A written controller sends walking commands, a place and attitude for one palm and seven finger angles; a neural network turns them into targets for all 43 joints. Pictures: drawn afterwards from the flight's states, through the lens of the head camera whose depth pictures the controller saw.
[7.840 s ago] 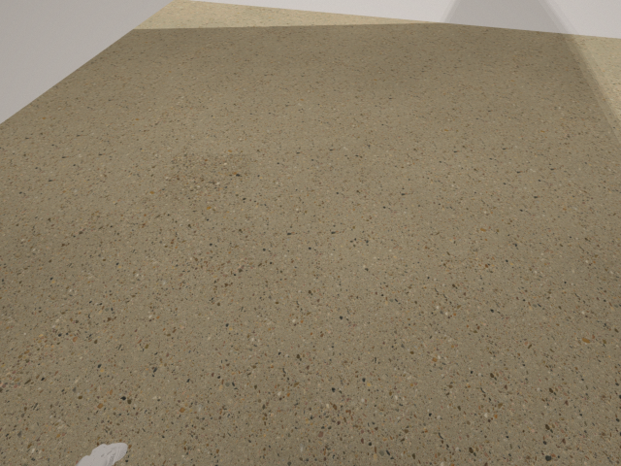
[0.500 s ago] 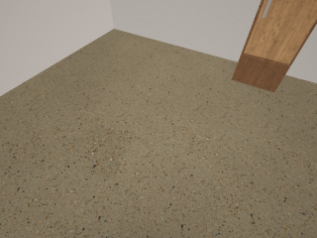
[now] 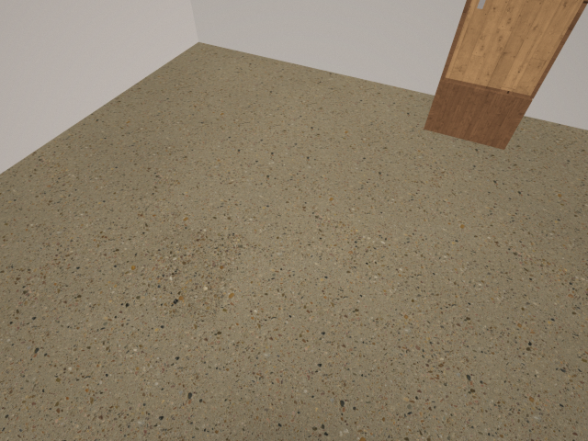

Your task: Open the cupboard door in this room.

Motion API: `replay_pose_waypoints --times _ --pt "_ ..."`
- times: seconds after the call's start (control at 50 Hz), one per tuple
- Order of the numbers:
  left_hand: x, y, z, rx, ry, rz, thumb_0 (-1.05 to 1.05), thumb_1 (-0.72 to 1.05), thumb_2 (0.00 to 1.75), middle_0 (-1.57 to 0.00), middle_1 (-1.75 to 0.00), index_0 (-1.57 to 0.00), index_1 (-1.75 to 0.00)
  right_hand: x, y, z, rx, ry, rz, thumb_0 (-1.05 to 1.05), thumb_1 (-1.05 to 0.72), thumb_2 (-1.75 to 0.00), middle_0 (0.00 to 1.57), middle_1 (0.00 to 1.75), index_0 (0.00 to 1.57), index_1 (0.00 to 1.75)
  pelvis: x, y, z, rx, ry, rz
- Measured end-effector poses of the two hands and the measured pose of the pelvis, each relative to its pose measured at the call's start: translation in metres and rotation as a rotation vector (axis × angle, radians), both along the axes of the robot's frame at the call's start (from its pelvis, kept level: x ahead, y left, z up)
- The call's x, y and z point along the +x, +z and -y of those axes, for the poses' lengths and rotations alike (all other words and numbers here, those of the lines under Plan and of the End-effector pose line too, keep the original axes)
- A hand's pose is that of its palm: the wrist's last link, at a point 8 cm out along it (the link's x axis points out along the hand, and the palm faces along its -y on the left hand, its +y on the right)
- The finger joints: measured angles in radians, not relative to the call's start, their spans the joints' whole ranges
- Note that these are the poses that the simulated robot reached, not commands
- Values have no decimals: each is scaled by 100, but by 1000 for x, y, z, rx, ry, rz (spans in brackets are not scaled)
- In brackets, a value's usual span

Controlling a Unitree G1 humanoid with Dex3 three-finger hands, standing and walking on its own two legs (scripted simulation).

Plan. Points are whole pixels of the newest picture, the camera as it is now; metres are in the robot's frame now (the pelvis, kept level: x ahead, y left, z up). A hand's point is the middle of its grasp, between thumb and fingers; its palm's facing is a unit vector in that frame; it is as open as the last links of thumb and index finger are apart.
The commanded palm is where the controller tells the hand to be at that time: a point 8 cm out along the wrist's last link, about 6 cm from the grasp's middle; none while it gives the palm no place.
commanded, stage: stand and wait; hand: left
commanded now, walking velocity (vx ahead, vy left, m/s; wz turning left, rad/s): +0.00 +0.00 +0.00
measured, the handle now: out of the picture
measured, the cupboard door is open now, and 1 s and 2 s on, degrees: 0 0 0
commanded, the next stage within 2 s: turn or walk to find it in 0.28 s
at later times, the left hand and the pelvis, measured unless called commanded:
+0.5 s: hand out of the picture +0.05 +0.18 -0.17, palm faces +0.02 -0.98 -0.22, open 7.4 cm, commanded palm none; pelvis +0.01 +0.00 +0.00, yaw +1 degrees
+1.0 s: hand out of the picture +0.01 +0.18 -0.17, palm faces +0.07 -0.97 -0.21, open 7.4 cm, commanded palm none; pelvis +0.01 -0.01 +0.00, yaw +3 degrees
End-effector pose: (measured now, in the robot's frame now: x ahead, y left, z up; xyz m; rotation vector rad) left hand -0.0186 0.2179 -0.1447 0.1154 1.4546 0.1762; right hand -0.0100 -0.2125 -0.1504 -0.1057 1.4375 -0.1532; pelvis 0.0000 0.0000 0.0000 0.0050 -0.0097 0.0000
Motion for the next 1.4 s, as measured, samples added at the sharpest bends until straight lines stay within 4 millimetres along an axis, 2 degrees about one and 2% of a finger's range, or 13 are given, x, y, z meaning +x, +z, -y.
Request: replay_pose_waypoints --times 0.08,0.2,0.36,0.46,0.62,0.82,1.04,1.14,1.4 --pt "7 -2 1 2 -26 -7 0 90 90 -20 -30 -20 -30 7 -2 9 -16 -23 30 1 -91 -89 20 30 20 30 -1 -3 3 -1 -22 -8" --pt "28 -3 1 4 -54 42 0 90 90 -20 -30 -20 -30 16 0 19 -37 -27 59 1 -91 -89 20 30 20 30 3 -4 4 -1 -30 -11" --pt "54 1 -8 20 -74 103 0 92 90 -20 -30 -20 -30 20 5 17 -35 -15 63 1 -91 -89 20 30 20 30 9 0 3 -2 -20 -1" --pt "61 4 -12 35 -59 136 0 91 90 -20 -30 -20 -30 23 5 14 -24 12 48 1 -91 -89 20 30 20 30 12 1 2 0 6 2" --pt "50 6 -13 37 -47 113 0 90 90 -20 -30 -20 -30 32 5 14 -16 31 57 1 -91 -89 20 30 20 30 13 3 2 0 16 11" --pt "32 5 -15 47 -12 79 0 90 90 -20 -30 -20 -30 43 9 28 -48 62 72 1 -91 -89 20 30 20 30 11 2 4 0 38 13" --pt "15 4 -5 29 6 62 0 90 90 -20 -30 -20 -30 47 7 25 -29 89 81 1 -91 -89 20 30 20 30 7 2 8 -1 46 19" --pt "15 5 -4 29 -11 53 0 90 90 -20 -30 -20 -30 47 7 27 -37 66 102 1 -91 -89 20 30 20 30 4 3 10 -3 21 21" --pt "29 8 -12 54 -5 110 0 90 90 -20 -30 -20 -30 29 7 37 -42 89 38 1 -91 -89 20 30 20 30 0 2 13 -2 50 12"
